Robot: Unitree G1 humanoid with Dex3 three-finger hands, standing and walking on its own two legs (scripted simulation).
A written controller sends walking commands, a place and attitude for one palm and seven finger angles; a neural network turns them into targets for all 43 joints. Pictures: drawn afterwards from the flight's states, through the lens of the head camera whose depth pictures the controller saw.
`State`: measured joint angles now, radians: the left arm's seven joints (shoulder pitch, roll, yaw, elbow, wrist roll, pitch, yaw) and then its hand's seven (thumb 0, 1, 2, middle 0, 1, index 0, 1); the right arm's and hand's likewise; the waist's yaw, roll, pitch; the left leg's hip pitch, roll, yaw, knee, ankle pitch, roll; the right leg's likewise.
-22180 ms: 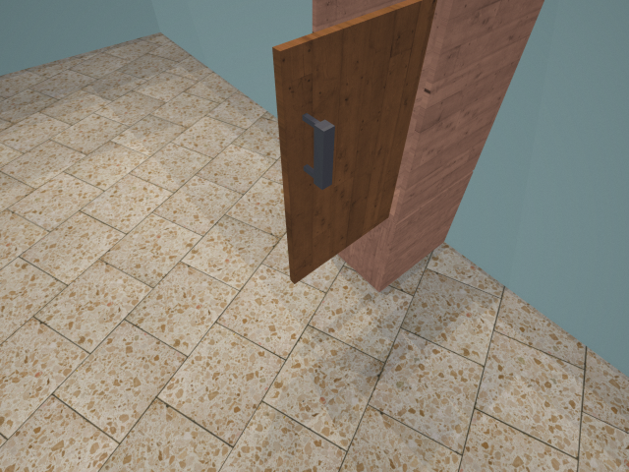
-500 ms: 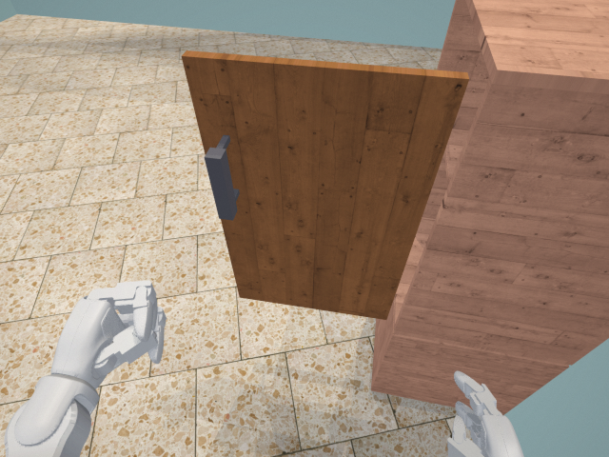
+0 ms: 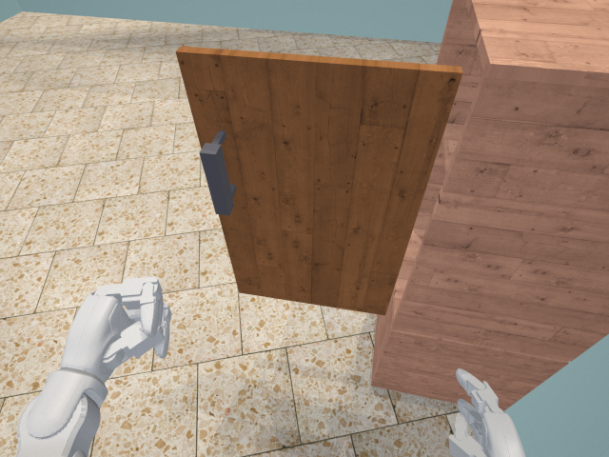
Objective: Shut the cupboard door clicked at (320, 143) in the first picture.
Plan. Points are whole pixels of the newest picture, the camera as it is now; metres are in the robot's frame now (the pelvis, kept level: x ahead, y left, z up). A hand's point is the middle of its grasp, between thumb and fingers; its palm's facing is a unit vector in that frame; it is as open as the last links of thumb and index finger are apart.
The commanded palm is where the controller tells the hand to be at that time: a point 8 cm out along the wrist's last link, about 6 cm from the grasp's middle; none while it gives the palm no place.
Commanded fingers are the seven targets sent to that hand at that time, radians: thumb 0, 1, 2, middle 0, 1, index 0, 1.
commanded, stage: bring the fist close to the handle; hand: left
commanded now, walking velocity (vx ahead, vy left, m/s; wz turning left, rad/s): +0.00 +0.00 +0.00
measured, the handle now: (222, 173) +0.51 +0.17 +0.09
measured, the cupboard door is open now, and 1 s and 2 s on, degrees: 91 91 85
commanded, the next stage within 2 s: push the door shut along its arc in 1.28 s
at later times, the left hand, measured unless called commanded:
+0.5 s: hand (199, 259) +0.33 +0.17 +0.09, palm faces -0.08 -0.99 -0.06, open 3.1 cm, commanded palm +0.33 +0.21 +0.10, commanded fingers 0.00 0.90 0.90 -1.30 -1.50 -1.30 -1.50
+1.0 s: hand (222, 209) +0.43 +0.15 +0.10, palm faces -0.08 -1.00 -0.03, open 3.1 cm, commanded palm +0.40 +0.20 +0.10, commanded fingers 0.00 0.90 0.90 -1.30 -1.50 -1.30 -1.50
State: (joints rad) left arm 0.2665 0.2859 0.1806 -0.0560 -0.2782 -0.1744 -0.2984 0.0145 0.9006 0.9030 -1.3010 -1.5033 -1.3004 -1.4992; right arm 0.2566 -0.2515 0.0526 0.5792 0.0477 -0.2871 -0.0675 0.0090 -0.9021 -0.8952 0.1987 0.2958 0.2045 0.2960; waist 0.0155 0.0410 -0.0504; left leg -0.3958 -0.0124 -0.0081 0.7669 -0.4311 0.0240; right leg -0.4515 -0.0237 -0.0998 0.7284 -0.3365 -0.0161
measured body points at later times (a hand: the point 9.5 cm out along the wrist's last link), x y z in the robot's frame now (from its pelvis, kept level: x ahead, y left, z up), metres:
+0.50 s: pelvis +0.00 -0.01 +0.00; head +0.03 -0.02 +0.45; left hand +0.33 +0.22 +0.10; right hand +0.14 -0.26 -0.09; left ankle -0.02 +0.10 -0.71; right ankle +0.02 -0.11 -0.71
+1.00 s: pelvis +0.01 +0.00 +0.00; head +0.06 -0.01 +0.45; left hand +0.42 +0.21 +0.10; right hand +0.09 -0.27 -0.11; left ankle -0.02 +0.10 -0.71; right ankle +0.02 -0.11 -0.71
